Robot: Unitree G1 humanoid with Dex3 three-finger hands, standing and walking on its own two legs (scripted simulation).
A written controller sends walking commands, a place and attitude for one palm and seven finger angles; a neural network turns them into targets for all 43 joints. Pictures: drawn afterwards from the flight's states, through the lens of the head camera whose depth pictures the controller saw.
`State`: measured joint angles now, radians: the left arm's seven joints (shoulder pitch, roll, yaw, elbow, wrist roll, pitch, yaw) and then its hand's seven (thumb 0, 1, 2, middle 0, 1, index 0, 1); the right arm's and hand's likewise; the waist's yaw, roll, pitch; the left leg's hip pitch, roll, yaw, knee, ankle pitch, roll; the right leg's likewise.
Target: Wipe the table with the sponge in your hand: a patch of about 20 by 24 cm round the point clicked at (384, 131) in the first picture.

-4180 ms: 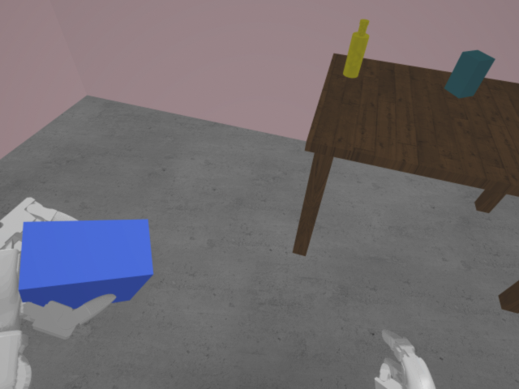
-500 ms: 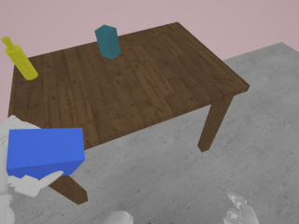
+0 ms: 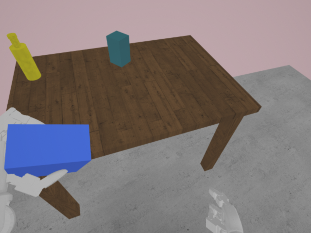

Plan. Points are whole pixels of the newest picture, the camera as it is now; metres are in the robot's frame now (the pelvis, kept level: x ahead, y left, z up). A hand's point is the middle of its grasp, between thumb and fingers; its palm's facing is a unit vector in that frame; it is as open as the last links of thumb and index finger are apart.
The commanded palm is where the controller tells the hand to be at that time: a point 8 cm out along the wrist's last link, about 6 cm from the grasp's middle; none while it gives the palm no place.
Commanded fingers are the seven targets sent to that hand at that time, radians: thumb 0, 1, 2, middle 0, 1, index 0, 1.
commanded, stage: come to a stop and stand still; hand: left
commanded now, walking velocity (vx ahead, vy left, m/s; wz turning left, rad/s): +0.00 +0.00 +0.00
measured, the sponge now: (60, 152) +0.23 +0.21 +0.16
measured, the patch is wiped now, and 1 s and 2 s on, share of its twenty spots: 0.00 0.00 0.00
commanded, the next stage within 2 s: look again from close up in 1.52 s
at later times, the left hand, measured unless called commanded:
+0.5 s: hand (40, 165) +0.19 +0.23 +0.16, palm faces +0.33 -0.87 -0.37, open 10.7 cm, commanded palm +0.13 +0.26 +0.18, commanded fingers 0.00 0.10 1.30 -1.20 -1.60 -1.20 -1.60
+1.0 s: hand (18, 145) +0.22 +0.27 +0.18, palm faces +0.41 -0.83 -0.36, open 10.7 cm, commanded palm +0.17 +0.30 +0.18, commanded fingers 0.00 0.10 1.30 -1.20 -1.60 -1.20 -1.60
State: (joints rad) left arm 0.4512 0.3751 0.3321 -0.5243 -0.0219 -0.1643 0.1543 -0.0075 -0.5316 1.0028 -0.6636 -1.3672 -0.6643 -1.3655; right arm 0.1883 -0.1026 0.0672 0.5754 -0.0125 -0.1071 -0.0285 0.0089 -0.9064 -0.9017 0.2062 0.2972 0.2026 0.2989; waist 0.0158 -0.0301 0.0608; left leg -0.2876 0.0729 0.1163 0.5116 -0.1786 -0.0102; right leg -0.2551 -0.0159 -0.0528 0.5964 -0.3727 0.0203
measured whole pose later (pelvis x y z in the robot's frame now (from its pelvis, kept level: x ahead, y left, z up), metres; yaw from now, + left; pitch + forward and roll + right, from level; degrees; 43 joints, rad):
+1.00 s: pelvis +0.01 +0.02 +0.01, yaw -1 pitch -2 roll -1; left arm 0.38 0.36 0.35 -0.48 0.00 -0.21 0.10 -0.01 -0.53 1.01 -0.67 -1.36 -0.67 -1.36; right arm 0.19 -0.16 0.06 0.62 -0.02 -0.18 -0.02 0.01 -0.90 -0.90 0.21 0.30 0.20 0.30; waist 0.07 -0.04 0.06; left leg -0.24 -0.05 -0.06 0.44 -0.17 0.03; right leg -0.16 0.02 0.00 0.39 -0.20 0.00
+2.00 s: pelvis +0.02 +0.02 +0.01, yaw -1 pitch -1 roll -1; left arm 0.45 0.35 0.33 -0.43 -0.05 -0.17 0.11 -0.01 -0.53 1.01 -0.67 -1.36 -0.67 -1.36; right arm 0.20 -0.20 0.02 0.60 0.01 -0.08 -0.04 0.01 -0.91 -0.90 0.21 0.30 0.20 0.30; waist 0.03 -0.01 0.03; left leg -0.22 -0.04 -0.07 0.42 -0.17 0.03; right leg -0.13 0.03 -0.01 0.34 -0.19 0.00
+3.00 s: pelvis +0.11 +0.07 -0.02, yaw +1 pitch -2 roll +3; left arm 0.33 0.40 0.39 -0.49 -0.02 -0.17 0.12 -0.01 -0.54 1.01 -0.67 -1.36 -0.67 -1.36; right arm 0.14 -0.14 0.03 0.60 0.01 -0.13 -0.02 0.01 -0.91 -0.90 0.20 0.30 0.20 0.30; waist 0.02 -0.09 0.11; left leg -0.36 -0.02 0.04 0.63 -0.22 0.00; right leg -0.32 -0.03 -0.01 0.75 -0.42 0.00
